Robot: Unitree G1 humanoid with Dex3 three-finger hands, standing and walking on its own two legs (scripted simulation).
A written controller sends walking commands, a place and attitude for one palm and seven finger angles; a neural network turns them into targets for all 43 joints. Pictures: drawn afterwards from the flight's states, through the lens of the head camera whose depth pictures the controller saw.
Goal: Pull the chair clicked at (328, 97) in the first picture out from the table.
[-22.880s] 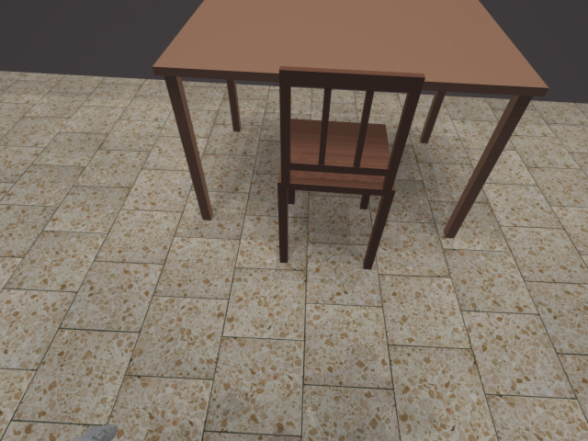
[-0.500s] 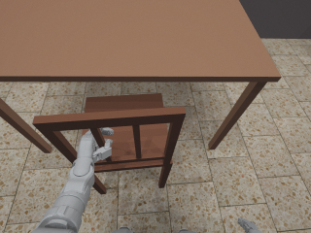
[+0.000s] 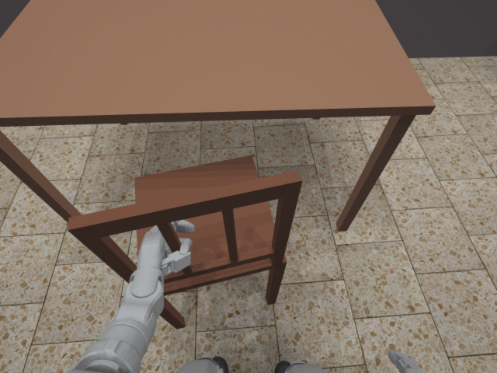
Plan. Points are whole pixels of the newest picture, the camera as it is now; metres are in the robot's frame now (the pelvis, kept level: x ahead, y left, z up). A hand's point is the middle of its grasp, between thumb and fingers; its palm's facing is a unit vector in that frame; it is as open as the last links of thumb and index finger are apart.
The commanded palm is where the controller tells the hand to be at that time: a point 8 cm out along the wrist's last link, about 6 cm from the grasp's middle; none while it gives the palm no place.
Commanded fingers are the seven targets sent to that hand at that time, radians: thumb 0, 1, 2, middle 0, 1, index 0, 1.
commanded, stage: step backward, pulling the chair out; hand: left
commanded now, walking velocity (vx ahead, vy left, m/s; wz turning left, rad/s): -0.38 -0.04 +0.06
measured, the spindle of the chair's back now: (177, 248) +0.35 +0.15 -0.10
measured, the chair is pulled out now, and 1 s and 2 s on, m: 0.13 0.16 0.31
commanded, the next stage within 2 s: none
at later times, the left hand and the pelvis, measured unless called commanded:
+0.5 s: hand (184, 265) +0.30 +0.13 -0.07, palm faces -0.04 -0.98 -0.18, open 5.1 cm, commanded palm +0.29 +0.18 -0.06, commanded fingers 0.00 0.90 0.90 -0.50 -1.45 -0.50 -1.45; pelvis -0.02 +0.01 -0.01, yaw +0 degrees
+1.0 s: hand (182, 270) +0.29 +0.13 -0.07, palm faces -0.06 -0.99 -0.16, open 5.1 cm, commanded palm +0.26 +0.18 -0.06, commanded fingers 0.00 0.90 0.90 -0.50 -1.45 -0.50 -1.45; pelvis -0.05 +0.02 +0.00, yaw +2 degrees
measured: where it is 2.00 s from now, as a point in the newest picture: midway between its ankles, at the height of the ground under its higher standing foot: outside the picture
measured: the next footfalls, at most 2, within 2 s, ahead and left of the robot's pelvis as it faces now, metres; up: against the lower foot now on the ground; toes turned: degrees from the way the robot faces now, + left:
left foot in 0.88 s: -0.02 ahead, +0.16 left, +0.00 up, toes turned +2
left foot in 1.72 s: -0.10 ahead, +0.15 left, +0.00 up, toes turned +1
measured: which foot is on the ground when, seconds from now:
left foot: down 0.00-0.68, up 0.70-0.86, down 0.88-1.00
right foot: down 0.00-1.00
